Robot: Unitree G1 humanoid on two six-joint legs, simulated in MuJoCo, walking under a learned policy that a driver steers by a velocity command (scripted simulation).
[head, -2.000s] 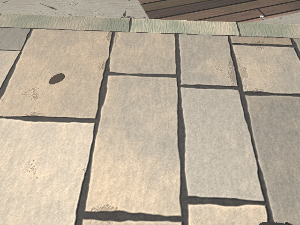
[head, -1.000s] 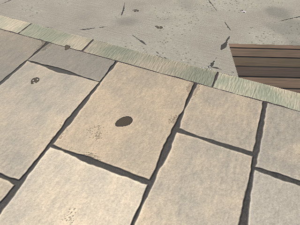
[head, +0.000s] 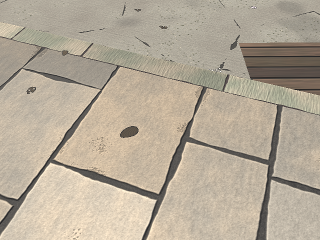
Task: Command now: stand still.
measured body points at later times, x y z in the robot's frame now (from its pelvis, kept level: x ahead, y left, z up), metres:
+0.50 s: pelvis +0.00 +0.00 +0.00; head +0.01 +0.00 +0.45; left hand +0.02 +0.24 -0.16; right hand -0.01 -0.24 -0.16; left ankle -0.04 +0.11 -0.74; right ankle +0.03 -0.14 -0.74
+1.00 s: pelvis +0.00 +0.00 +0.00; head +0.02 +0.00 +0.45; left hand +0.01 +0.24 -0.16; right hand -0.03 -0.23 -0.16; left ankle -0.04 +0.11 -0.74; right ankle +0.03 -0.14 -0.74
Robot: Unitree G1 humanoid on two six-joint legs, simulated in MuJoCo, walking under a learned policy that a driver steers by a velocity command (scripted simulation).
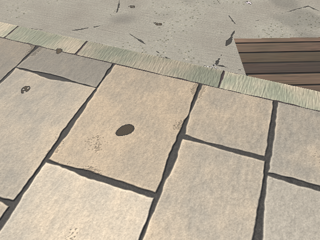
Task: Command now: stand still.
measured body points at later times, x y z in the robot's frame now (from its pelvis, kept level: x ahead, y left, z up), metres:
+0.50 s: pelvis +0.13 -0.04 +0.01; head +0.13 -0.06 +0.46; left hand +0.05 +0.18 -0.13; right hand +0.23 -0.30 -0.13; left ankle +0.16 +0.11 -0.65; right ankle +0.05 -0.13 -0.74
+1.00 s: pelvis +0.41 +0.02 +0.01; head +0.43 +0.03 +0.46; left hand +0.52 +0.29 -0.12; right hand +0.44 -0.24 -0.13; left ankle +0.43 +0.10 -0.74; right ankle +0.46 -0.15 -0.65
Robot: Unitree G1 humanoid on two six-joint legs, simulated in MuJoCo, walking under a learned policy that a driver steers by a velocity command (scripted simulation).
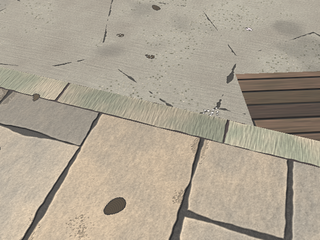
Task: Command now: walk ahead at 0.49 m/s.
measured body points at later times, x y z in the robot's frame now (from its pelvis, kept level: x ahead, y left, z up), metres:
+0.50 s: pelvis +0.29 -0.07 +0.00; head +0.32 -0.09 +0.45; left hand +0.36 +0.19 -0.13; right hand +0.37 -0.34 -0.14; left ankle +0.26 +0.08 -0.65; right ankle +0.33 -0.16 -0.74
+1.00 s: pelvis +0.45 -0.03 -0.01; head +0.49 -0.02 +0.44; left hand +0.59 +0.23 -0.14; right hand +0.54 -0.32 -0.12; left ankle +0.56 +0.05 -0.74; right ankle +0.40 -0.16 -0.67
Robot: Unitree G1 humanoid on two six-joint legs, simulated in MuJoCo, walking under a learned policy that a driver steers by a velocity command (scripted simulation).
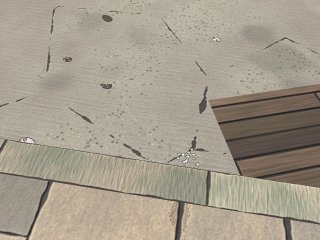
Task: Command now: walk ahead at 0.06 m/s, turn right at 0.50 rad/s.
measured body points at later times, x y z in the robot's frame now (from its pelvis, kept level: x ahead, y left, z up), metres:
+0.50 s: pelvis +0.03 -0.06 +0.02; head +0.05 -0.09 +0.47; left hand +0.23 +0.18 -0.07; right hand +0.10 -0.39 -0.08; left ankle +0.08 +0.08 -0.68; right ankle -0.02 -0.14 -0.74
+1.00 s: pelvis +0.16 -0.05 +0.01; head +0.17 -0.06 +0.46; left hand +0.41 +0.07 -0.10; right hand +0.04 -0.25 -0.13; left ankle +0.11 +0.08 -0.74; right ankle +0.15 -0.22 -0.67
